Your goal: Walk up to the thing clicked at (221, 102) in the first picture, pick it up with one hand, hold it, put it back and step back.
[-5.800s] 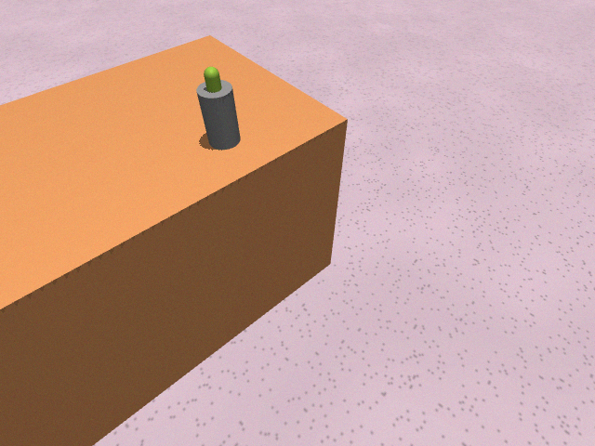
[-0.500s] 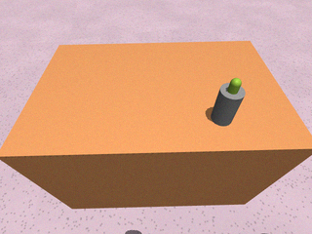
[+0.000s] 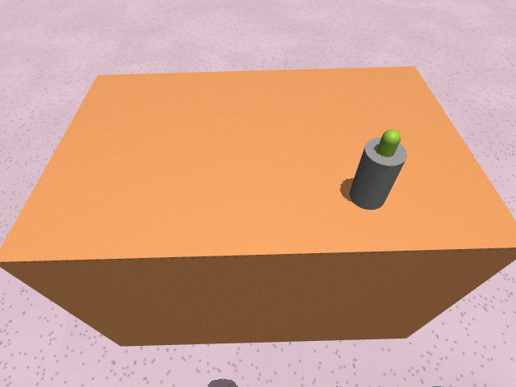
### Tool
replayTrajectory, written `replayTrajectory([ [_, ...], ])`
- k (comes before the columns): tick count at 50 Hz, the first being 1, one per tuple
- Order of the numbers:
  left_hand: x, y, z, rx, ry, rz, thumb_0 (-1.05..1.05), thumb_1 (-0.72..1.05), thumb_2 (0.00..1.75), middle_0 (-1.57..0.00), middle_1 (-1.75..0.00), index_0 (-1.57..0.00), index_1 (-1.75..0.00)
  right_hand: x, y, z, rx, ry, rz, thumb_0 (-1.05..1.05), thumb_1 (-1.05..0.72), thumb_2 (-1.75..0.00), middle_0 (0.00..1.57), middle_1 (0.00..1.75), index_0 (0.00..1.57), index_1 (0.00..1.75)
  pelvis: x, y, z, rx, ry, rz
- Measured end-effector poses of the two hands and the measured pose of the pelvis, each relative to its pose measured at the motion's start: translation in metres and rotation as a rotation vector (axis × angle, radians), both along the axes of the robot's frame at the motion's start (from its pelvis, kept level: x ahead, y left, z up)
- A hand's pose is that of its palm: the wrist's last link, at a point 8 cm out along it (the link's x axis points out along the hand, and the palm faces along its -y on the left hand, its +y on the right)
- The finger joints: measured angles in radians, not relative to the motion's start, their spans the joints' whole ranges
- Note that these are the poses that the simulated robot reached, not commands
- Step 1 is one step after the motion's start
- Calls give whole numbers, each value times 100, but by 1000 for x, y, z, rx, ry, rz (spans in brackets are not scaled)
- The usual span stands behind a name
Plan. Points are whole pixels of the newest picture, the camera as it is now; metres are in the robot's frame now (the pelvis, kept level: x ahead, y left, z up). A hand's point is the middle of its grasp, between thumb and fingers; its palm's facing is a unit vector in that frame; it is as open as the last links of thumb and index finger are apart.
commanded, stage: stand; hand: right
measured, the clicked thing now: (378, 167) +0.49 -0.23 +0.01
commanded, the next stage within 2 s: rise first in 0.70 s
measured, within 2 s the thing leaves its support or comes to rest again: neither
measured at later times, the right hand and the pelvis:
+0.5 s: hand out of the picture +0.08 -0.26 -0.16, palm faces -0.02 +0.94 -0.34, open 7.4 cm; pelvis +0.01 +0.00 +0.00, yaw +0 degrees
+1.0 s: hand (413, 369) +0.16 -0.24 -0.13, palm faces +0.17 +0.93 -0.31, open 10.0 cm; pelvis -0.01 +0.00 -0.01, yaw +0 degrees
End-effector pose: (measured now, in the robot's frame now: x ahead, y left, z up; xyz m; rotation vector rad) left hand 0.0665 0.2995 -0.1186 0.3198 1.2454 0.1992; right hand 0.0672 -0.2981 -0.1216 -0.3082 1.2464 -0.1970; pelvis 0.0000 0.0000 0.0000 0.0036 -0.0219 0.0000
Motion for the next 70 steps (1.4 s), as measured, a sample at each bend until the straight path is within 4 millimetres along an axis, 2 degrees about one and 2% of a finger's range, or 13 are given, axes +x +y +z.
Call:
replayTrajectory([
  [41, 6, 0, -1, -2, -9, -5, 0, 90, 90, -20, -30, -20, -30, 4, 0, 2, -5, -10, -5, 0, -90, -90, 20, 30, 20, 29, 4, 1, 0, -3, -4, -3],
  [43, 14, -3, 0, -11, -71, 19, 0, 88, 88, -18, -28, -18, -28, 11, 4, 4, 0, -64, -25, 0, -88, -88, 19, 28, 18, 27, 0, 1, -2, -2, 9, -3],
  [46, 38, -10, 3, -27, -201, 35, 1, 80, 80, -15, -22, -13, -23, 36, 12, 8, 11, -202, -51, 0, -80, -80, 15, 22, 15, 21, -8, 2, -4, -2, 20, -3],
  [50, 69, -16, 12, -25, -323, 38, 0, 61, 61, -10, -14, -9, -16, 68, 13, 20, -2, -348, -84, 0, -60, -61, 11, 14, 11, 14, -12, 4, -7, -3, 49, -9],
  [53, 83, -18, 18, -25, -370, 43, 0, 45, 46, -8, -11, -7, -12, 82, 8, 33, -21, -434, -94, 0, -43, -46, 9, 11, 9, 10, -10, 5, -7, -3, 63, -9],
  [60, 86, -28, 28, -53, -442, 36, 0, 7, 22, -6, -7, -6, -6, 81, -2, 68, -78, -562, -90, 0, -4, -23, 7, 7, 7, 6, 3, 5, -6, 0, 53, -12],
  [65, 91, -42, 33, -83, -495, 6, 0, -18, 13, -6, -6, -5, -6, 81, 0, 89, -103, -643, -69, 0, 21, -14, 6, 6, 6, 6, 6, 6, -6, -2, 33, -15],
  [70, 96, -44, 37, -86, -531, -12, -1, -37, 9, -6, -6, -5, -6, 83, 0, 108, -126, -718, -53, -1, 40, -8, 6, 6, 6, 5, 7, 5, -6, -5, 18, -18],
])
